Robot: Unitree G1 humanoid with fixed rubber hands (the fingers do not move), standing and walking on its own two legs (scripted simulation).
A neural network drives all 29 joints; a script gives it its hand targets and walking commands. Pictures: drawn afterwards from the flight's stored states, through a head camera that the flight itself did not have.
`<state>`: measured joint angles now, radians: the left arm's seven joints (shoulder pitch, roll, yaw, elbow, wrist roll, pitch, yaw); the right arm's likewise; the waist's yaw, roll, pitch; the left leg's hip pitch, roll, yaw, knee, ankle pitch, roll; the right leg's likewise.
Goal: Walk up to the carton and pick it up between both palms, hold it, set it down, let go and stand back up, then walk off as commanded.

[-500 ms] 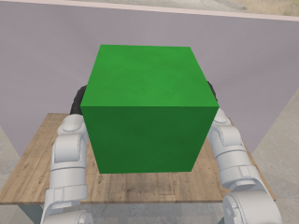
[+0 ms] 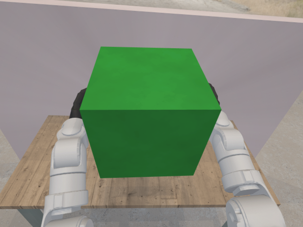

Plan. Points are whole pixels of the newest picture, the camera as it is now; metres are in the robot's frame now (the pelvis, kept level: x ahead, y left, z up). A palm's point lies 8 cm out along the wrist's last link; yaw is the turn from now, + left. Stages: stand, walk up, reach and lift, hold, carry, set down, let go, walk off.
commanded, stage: hold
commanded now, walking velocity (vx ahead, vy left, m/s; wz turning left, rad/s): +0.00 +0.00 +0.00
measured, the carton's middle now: (147, 111) +0.37 +0.00 +0.17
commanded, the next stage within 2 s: none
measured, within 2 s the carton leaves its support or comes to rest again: neither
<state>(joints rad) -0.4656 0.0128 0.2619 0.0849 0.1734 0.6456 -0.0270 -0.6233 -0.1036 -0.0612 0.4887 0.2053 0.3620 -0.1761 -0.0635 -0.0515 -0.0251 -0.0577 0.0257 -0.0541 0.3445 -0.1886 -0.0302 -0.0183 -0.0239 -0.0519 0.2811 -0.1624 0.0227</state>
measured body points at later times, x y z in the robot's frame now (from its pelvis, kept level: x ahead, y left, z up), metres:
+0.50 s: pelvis -0.01 +0.00 +0.00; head -0.05 +0.03 +0.45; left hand +0.36 +0.17 +0.17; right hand +0.37 -0.17 +0.18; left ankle +0.01 +0.14 -0.75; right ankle +0.00 -0.13 -0.75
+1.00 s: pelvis -0.01 +0.00 +0.00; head -0.05 +0.03 +0.45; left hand +0.36 +0.17 +0.17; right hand +0.37 -0.17 +0.18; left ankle +0.01 +0.14 -0.75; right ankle +0.00 -0.13 -0.75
